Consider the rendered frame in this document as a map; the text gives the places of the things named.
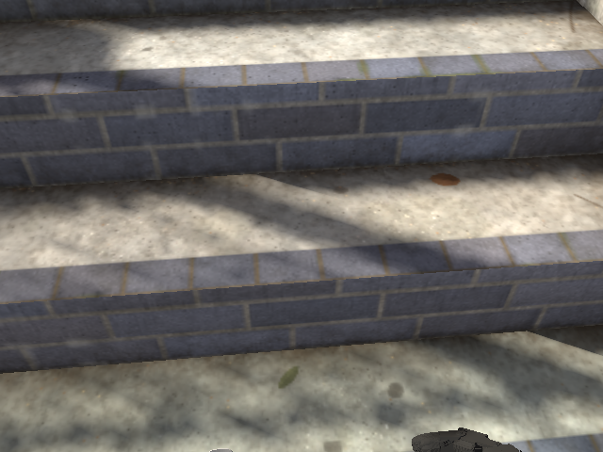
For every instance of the robot right hand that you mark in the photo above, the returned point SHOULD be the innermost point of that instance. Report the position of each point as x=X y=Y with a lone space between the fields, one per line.
x=461 y=440

